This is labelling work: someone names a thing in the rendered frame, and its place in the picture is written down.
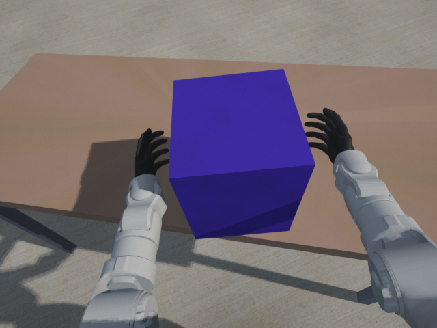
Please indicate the right robot upper arm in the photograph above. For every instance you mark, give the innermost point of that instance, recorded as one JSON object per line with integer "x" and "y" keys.
{"x": 404, "y": 281}

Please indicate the right robot hand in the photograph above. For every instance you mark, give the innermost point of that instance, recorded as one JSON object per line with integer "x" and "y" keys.
{"x": 336, "y": 134}

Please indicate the left robot hand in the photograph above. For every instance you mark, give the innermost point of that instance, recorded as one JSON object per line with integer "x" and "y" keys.
{"x": 144, "y": 160}

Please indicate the robot left forearm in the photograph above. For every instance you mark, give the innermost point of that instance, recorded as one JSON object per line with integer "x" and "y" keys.
{"x": 132, "y": 263}

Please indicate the carton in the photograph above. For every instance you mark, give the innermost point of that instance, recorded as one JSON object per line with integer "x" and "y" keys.
{"x": 239, "y": 158}

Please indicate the table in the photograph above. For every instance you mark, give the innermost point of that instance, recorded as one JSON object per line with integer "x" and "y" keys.
{"x": 70, "y": 125}

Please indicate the left robot upper arm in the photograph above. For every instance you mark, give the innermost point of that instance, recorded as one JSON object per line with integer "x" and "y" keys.
{"x": 128, "y": 309}

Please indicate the robot right forearm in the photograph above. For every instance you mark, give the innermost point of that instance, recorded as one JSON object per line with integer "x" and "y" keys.
{"x": 380, "y": 219}

